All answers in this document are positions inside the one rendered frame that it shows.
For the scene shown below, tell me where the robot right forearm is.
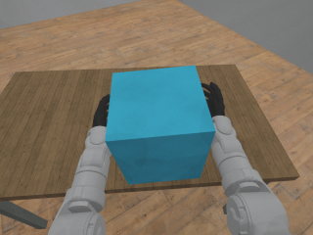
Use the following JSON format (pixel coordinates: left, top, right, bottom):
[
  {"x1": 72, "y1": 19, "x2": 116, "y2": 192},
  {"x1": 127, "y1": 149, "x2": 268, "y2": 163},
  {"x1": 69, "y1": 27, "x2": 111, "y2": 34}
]
[{"x1": 210, "y1": 116, "x2": 290, "y2": 229}]

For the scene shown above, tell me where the carton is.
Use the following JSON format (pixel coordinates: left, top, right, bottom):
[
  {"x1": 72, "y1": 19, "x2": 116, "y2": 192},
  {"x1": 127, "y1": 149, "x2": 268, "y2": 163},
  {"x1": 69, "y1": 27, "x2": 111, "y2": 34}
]
[{"x1": 105, "y1": 65, "x2": 216, "y2": 185}]

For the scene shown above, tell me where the right robot hand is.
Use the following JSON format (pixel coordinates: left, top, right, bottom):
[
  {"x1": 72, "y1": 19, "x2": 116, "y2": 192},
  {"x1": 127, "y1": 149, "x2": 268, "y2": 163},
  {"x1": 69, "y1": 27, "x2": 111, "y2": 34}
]
[{"x1": 201, "y1": 81, "x2": 225, "y2": 118}]

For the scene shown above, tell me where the left robot upper arm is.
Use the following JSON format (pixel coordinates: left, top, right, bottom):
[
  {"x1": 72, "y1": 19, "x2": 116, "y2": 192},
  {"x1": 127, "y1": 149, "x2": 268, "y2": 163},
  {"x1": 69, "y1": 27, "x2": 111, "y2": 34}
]
[{"x1": 48, "y1": 211, "x2": 106, "y2": 235}]

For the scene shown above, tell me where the right robot upper arm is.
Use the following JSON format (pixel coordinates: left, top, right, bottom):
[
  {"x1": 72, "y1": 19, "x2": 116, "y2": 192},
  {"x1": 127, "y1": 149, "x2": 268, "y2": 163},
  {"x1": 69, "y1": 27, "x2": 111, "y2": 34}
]
[{"x1": 226, "y1": 192, "x2": 292, "y2": 235}]

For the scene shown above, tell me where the left robot hand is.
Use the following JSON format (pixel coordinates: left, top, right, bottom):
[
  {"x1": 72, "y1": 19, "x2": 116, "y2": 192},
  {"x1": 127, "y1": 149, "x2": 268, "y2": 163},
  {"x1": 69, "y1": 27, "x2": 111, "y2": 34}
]
[{"x1": 92, "y1": 94, "x2": 111, "y2": 128}]

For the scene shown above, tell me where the robot left forearm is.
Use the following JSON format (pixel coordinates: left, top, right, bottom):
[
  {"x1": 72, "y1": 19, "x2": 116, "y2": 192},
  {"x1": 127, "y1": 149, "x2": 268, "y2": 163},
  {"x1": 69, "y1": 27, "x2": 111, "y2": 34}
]
[{"x1": 47, "y1": 125, "x2": 112, "y2": 235}]

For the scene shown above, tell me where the table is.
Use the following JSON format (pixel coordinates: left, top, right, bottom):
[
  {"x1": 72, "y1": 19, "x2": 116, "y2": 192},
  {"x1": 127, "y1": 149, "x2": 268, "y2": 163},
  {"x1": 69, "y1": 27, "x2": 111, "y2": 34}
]
[{"x1": 0, "y1": 64, "x2": 300, "y2": 229}]

